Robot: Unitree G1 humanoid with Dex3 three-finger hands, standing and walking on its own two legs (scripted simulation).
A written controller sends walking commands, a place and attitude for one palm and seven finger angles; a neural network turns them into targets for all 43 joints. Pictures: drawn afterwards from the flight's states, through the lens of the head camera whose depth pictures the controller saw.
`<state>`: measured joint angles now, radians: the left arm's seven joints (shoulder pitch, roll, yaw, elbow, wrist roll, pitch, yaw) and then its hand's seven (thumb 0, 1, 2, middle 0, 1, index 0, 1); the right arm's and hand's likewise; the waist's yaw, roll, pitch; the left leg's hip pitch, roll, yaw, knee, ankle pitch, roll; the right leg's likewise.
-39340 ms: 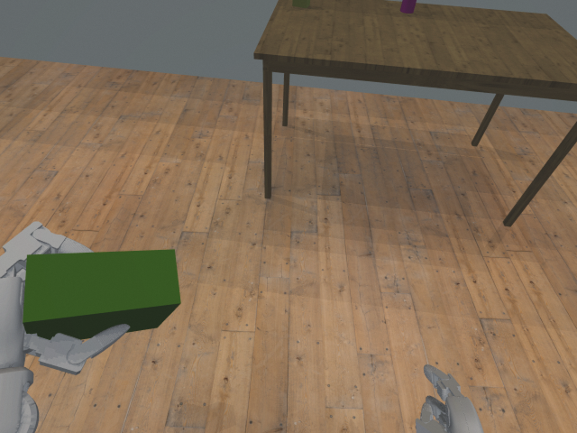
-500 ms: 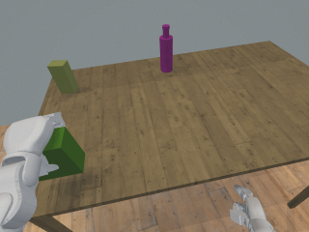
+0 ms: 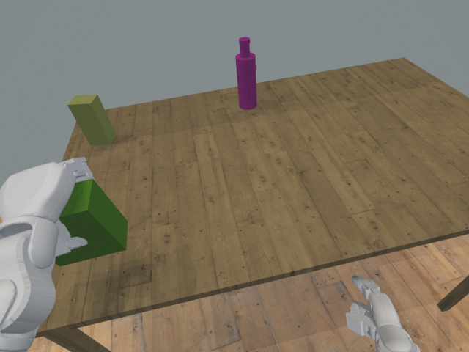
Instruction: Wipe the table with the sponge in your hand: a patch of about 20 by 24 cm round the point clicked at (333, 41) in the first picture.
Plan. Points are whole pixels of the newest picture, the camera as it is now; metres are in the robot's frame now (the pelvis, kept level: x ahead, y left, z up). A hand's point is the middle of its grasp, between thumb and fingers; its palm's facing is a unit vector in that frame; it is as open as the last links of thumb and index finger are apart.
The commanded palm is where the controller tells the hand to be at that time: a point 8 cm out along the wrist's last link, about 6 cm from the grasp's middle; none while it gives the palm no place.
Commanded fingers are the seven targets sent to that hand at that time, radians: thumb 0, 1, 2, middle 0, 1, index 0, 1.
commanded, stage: bring the sponge back beside the body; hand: left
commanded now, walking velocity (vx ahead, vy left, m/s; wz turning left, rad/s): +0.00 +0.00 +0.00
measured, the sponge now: (82, 231) +0.24 +0.30 +0.10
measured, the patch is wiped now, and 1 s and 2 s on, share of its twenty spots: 0.95 0.95 0.95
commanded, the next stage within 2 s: step back with the hand held close in 1.60 s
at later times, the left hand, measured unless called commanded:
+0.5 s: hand (65, 234) +0.22 +0.30 +0.14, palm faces +0.07 -0.09 -0.99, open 10.1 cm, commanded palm +0.18 +0.29 +0.21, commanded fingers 0.00 0.10 1.30 -1.20 -1.60 -1.20 -1.60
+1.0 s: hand (69, 250) +0.20 +0.29 +0.12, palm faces +0.06 -0.11 -0.99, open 10.1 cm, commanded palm +0.16 +0.29 +0.19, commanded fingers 0.00 0.10 1.30 -1.20 -1.60 -1.20 -1.60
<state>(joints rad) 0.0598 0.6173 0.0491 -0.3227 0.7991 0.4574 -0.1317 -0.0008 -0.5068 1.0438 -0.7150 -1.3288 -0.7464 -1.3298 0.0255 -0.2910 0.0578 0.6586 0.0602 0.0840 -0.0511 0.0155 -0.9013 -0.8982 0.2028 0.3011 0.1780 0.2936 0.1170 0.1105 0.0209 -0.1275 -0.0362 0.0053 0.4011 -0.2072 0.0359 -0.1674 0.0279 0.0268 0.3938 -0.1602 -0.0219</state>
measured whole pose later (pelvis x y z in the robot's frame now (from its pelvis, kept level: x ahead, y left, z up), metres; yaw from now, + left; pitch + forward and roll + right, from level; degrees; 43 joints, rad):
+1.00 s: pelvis +0.01 +0.01 +0.00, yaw +0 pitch -5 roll +0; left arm 0.31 0.57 0.03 -0.43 0.83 0.37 -0.07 0.00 -0.51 1.04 -0.72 -1.33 -0.75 -1.33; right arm 0.05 -0.28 0.03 0.66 0.04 0.07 -0.05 0.02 -0.90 -0.90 0.20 0.30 0.17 0.29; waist 0.13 0.10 0.03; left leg -0.10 -0.04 0.01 0.42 -0.23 0.05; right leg -0.14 0.03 0.03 0.40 -0.17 -0.01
